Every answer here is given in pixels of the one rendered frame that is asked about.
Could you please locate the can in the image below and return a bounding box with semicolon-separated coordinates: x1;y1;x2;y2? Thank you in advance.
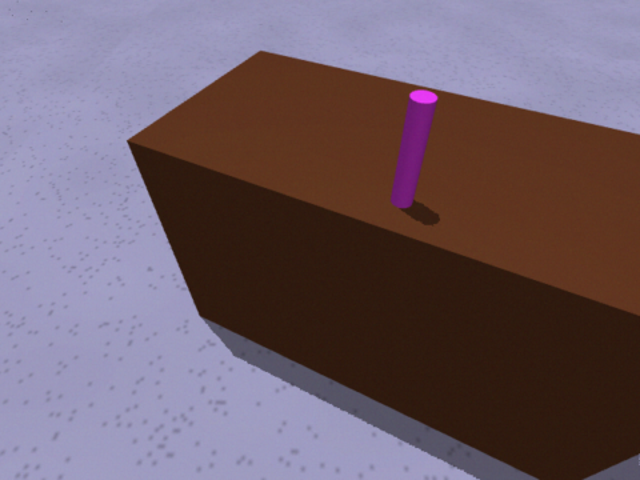
391;90;438;208

